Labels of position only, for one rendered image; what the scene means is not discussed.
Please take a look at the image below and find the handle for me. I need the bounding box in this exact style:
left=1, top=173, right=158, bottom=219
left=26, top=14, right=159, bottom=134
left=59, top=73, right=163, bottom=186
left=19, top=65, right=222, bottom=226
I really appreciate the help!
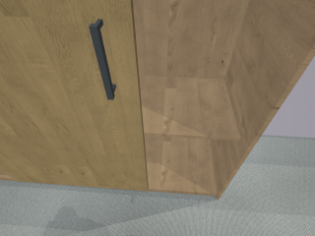
left=89, top=19, right=116, bottom=100

